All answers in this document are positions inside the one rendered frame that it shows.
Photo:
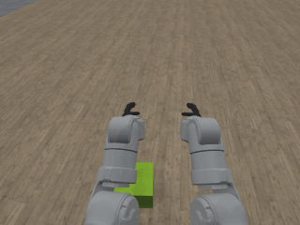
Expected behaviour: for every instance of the robot left hand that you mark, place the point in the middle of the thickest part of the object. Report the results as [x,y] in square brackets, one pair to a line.
[128,108]

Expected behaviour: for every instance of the robot right hand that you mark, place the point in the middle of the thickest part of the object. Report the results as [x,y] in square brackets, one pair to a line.
[193,108]

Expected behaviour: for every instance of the left robot upper arm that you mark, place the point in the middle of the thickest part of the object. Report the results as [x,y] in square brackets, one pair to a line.
[112,208]

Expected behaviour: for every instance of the right robot upper arm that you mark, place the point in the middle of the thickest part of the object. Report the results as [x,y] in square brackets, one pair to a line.
[217,209]

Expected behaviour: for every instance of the robot left forearm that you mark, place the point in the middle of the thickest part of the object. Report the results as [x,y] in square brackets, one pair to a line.
[118,168]

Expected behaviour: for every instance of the carton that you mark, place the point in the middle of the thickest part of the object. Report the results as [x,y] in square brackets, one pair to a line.
[143,190]

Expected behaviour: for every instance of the robot right forearm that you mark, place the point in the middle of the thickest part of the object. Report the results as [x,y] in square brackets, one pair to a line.
[209,167]

